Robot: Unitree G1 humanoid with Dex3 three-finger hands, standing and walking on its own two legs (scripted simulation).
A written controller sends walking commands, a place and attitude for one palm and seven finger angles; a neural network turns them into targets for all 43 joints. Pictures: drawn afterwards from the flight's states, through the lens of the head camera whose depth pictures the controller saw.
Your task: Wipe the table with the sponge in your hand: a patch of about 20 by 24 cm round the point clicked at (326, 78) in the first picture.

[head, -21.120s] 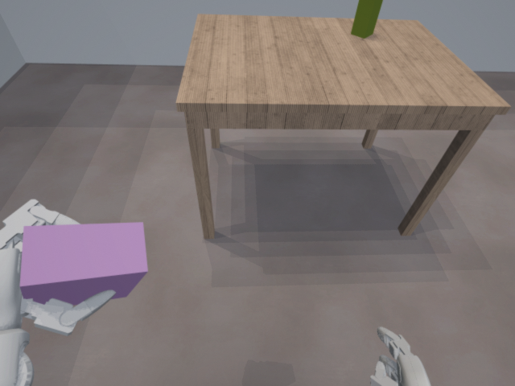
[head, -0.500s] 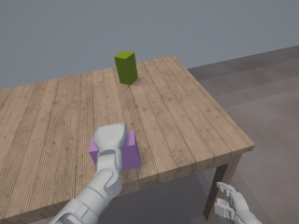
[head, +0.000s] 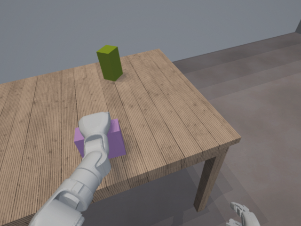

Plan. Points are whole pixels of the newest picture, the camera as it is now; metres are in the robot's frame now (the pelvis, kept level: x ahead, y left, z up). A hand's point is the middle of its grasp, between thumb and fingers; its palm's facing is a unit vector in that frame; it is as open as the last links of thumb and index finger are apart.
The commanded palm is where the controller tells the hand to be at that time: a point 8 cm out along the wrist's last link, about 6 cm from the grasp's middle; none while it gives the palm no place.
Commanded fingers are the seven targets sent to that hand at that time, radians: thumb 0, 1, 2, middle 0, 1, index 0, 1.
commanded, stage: wipe forward along the third lane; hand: left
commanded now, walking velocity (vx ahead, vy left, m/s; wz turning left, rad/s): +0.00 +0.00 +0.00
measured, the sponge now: (103, 145) +0.36 +0.19 +0.01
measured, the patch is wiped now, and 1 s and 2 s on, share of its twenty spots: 1.00 1.00 1.00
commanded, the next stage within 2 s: wipe back along the third lane in 1.02 s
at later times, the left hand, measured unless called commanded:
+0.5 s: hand (96, 123) +0.41 +0.22 +0.05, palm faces -0.08 -0.02 -1.00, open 10.1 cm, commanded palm +0.40 +0.21 +0.09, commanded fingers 0.00 0.10 1.30 -1.20 -1.60 -1.20 -1.60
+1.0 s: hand (93, 113) +0.46 +0.24 +0.05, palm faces -0.09 -0.01 -1.00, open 10.1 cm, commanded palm +0.45 +0.24 +0.09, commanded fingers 0.00 0.10 1.30 -1.20 -1.60 -1.20 -1.60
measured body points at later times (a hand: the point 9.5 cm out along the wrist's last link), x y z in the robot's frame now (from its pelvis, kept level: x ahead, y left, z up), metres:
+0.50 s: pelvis +0.01 +0.01 +0.00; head +0.02 -0.01 +0.45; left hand +0.41 +0.21 +0.10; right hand +0.15 -0.24 -0.13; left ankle +0.03 +0.15 -0.73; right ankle +0.00 -0.08 -0.73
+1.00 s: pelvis +0.01 +0.04 +0.00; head +0.05 +0.03 +0.45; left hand +0.46 +0.24 +0.11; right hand +0.10 -0.22 -0.14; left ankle +0.03 +0.15 -0.73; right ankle +0.00 -0.08 -0.73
